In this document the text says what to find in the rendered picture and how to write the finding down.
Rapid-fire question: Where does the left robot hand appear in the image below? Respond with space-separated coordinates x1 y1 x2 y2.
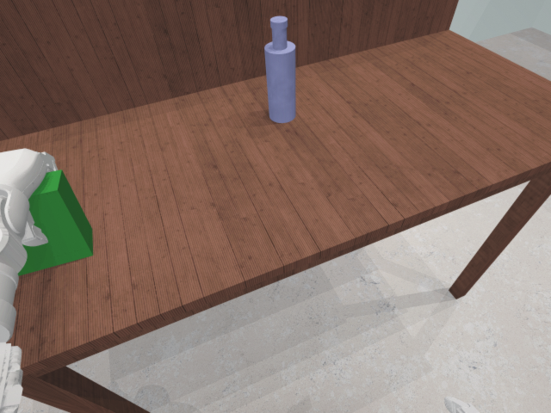
0 148 58 246

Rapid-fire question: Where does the sponge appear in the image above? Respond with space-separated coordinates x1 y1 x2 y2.
18 170 93 276

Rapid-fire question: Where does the table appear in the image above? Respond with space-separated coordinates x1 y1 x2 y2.
0 0 551 413

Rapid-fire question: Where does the left robot forearm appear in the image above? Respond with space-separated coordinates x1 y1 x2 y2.
0 184 29 342

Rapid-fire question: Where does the left robot upper arm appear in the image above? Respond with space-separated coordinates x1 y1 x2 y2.
0 342 23 413

